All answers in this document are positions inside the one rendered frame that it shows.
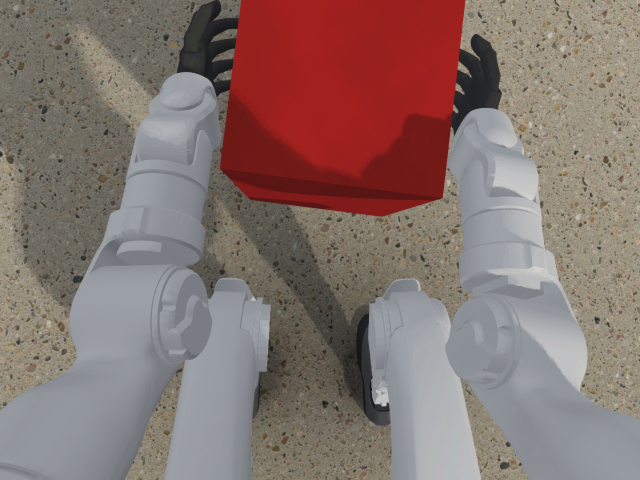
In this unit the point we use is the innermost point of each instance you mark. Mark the robot left hand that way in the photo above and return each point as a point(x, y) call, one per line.
point(198, 51)

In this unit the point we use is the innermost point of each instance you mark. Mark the carton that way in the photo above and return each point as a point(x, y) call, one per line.
point(343, 105)

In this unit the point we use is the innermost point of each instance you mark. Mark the robot left upper arm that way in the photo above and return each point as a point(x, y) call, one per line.
point(132, 327)

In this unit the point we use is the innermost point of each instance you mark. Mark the robot left foot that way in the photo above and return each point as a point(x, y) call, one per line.
point(256, 398)

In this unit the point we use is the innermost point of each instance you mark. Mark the robot right hand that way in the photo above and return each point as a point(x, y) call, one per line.
point(482, 90)

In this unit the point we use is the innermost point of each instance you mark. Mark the left robot forearm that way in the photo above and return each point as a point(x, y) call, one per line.
point(159, 221)

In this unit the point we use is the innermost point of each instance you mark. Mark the robot right upper arm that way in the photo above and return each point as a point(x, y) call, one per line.
point(525, 362)

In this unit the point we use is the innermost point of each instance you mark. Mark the left robot thigh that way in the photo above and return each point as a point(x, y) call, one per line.
point(212, 433)

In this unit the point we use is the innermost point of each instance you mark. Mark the right robot forearm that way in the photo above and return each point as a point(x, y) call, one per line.
point(501, 218)

